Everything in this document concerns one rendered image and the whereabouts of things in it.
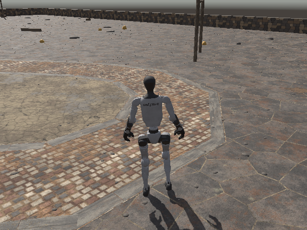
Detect left robot thigh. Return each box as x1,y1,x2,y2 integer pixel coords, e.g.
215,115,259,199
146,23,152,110
138,134,150,167

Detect robot left upper arm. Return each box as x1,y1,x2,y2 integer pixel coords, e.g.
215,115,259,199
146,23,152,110
129,97,141,124

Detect left robot forearm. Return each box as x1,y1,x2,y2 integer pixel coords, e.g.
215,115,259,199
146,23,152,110
124,116,133,134

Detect right robot hand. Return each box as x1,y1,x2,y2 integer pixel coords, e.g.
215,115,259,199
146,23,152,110
174,129,185,139

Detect right robot shin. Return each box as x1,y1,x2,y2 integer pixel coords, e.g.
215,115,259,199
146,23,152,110
164,151,171,184

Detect robot right upper arm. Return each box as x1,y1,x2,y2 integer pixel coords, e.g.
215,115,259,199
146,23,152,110
161,96,176,121

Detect left robot hand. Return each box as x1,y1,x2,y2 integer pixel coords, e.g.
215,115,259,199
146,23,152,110
123,131,134,142

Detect right robot forearm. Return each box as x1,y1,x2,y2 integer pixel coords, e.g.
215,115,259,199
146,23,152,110
172,114,183,131

